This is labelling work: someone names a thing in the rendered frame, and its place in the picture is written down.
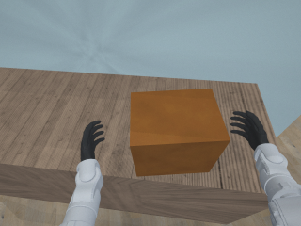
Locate robot right upper arm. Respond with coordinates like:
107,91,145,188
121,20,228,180
268,196,301,226

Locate robot right hand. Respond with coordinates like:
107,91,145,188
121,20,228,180
230,111,269,151

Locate robot left hand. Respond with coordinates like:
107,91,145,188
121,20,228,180
80,120,105,162

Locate carton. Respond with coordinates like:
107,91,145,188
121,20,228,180
130,89,230,177

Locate right robot forearm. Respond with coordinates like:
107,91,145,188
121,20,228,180
253,143,301,202

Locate left robot forearm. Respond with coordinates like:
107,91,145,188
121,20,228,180
59,159,103,226

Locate pedestal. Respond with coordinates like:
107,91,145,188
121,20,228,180
0,67,281,225

